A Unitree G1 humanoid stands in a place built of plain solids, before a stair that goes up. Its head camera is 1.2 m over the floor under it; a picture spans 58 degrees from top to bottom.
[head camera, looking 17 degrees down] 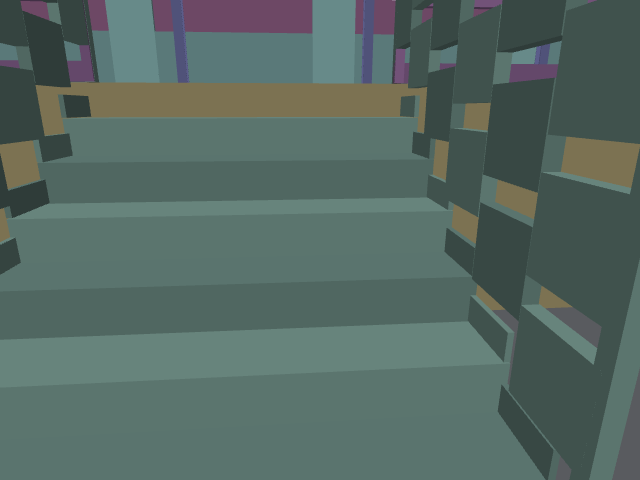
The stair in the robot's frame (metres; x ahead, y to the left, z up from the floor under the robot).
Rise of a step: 0.17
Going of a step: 0.26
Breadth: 1.62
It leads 5 degrees to the left of straight ahead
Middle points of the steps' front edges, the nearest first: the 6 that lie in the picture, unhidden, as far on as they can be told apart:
1.02 0.26 0.50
1.28 0.28 0.66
1.54 0.30 0.83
1.80 0.32 0.99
2.06 0.34 1.16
2.32 0.36 1.32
